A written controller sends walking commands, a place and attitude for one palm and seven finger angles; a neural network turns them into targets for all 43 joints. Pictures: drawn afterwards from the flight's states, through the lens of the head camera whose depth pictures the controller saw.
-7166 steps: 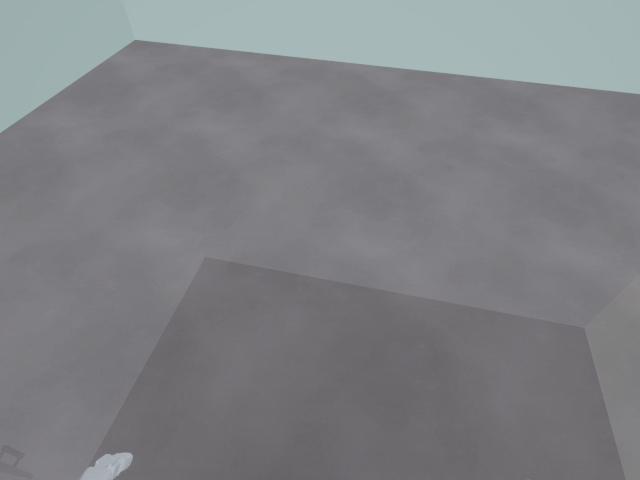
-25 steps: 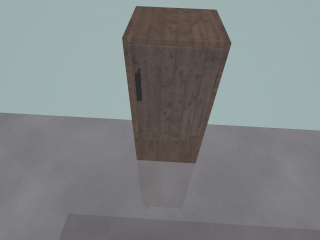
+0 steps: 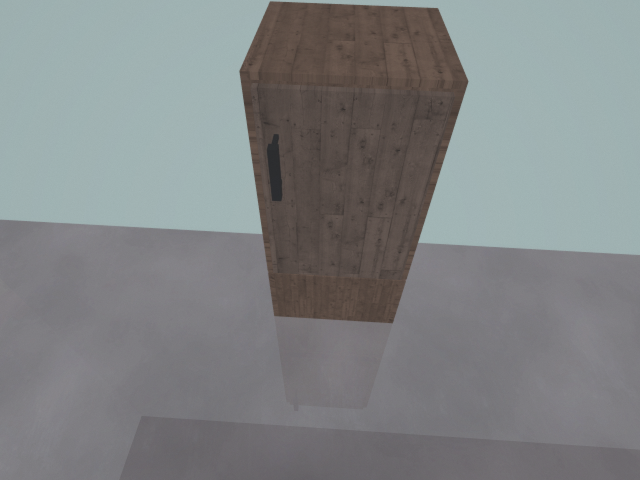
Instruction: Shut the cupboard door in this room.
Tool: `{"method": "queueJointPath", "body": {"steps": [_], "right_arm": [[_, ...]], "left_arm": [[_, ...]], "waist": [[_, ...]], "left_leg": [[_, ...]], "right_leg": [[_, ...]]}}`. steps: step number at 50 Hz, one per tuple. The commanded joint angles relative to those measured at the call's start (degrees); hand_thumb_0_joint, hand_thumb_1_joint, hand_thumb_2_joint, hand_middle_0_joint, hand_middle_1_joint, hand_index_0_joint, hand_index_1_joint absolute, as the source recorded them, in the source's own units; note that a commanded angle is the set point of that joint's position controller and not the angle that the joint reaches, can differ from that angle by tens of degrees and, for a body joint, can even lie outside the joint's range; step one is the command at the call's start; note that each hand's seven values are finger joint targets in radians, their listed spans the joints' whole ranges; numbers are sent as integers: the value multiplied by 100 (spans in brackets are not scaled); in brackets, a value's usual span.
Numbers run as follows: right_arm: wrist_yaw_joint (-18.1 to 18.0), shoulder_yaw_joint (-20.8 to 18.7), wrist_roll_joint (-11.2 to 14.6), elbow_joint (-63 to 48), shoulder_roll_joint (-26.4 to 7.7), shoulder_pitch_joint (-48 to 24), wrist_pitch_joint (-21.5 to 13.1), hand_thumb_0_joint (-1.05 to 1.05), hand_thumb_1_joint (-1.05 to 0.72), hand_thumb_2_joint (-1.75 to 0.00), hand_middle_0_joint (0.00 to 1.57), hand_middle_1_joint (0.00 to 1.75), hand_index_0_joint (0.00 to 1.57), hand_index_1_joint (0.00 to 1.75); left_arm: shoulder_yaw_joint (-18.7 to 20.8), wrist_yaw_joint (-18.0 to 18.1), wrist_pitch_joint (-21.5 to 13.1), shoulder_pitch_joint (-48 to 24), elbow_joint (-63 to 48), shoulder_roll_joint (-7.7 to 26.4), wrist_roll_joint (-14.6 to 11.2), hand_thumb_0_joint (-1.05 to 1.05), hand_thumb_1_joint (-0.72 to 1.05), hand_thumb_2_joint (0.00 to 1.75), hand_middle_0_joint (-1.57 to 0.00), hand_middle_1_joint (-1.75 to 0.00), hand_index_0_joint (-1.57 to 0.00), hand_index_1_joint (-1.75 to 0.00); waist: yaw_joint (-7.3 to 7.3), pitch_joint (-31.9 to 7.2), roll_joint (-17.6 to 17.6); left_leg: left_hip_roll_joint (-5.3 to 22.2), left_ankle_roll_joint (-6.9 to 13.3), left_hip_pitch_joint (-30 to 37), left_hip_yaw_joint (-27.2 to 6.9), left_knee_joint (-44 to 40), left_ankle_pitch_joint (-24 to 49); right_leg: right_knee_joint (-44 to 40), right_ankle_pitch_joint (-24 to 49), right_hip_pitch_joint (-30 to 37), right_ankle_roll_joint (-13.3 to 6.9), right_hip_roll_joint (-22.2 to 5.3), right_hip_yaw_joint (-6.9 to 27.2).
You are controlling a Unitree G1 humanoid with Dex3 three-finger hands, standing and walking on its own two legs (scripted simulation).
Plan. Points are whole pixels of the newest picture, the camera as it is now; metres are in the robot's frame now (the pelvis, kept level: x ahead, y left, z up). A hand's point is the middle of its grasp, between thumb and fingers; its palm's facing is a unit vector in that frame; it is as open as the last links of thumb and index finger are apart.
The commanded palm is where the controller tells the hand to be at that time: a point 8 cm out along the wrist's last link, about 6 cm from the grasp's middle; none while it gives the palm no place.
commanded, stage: look to check the result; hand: left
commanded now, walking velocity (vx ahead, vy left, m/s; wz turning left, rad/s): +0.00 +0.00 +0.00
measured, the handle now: (276, 168) +0.73 +0.14 -0.05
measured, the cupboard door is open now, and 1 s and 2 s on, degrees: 0 0 0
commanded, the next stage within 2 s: stand and wait in 0.20 s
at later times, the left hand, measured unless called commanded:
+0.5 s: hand out of the picture +0.00 +0.15 -0.18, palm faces +0.04 -0.99 -0.16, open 7.4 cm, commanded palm none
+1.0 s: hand out of the picture -0.01 +0.16 -0.18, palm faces +0.05 -0.99 -0.16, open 7.4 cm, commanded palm none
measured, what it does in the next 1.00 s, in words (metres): stands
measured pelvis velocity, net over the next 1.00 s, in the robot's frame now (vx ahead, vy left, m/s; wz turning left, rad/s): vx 0.02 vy -0.01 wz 0.00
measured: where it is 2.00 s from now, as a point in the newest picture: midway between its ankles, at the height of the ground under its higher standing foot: outside the picture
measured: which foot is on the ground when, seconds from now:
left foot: down 0.00-1.00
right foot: down 0.00-1.00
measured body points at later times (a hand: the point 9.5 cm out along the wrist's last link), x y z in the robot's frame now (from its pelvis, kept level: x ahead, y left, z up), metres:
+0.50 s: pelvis +0.02 +0.00 +0.00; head +0.02 +0.00 +0.45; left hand +0.00 +0.21 -0.16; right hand +0.01 -0.22 -0.16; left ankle +0.04 +0.10 -0.74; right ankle -0.01 -0.13 -0.74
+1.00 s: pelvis +0.02 -0.01 +0.00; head +0.03 +0.00 +0.45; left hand -0.01 +0.21 -0.16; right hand +0.02 -0.22 -0.16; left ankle +0.04 +0.10 -0.74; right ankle -0.01 -0.13 -0.74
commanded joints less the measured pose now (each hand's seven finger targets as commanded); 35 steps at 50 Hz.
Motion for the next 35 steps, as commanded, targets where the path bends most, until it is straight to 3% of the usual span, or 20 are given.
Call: {"method": "queueJointPath", "body": {"steps": [1, 19, 35], "right_arm": [[-43, -74, 23, -121, -531, 335, -98, 0, -90, -90, 20, 30, 20, 30], [-57, -50, 34, -79, -618, 235, -128, 0, -90, -90, 20, 30, 20, 30], [-67, -40, 30, -47, -608, 290, -131, 0, -90, -90, 20, 30, 20, 30]], "left_arm": [[61, 22, -53, 445, -86, 492, -8, 0, 90, 90, -20, -30, -20, -30], [63, 23, -77, 421, -56, 561, -19, 0, 90, 90, -20, -30, -20, -30], [63, 20, -67, 411, -45, 557, -23, 0, 90, 90, -20, -30, -20, -30]], "waist": [[-39, 283, -89], [0, 211, -34], [-9, 318, -101]], "left_leg": [[577, 6, 292, -716, -490, 69], [571, 5, 484, -690, -408, 608], [575, 3, 466, -693, -469, 543]], "right_leg": [[-576, 257, -500, -235, -377, 415], [-659, 596, -254, -239, -408, 400], [-696, 559, -199, -240, -419, 378]]}}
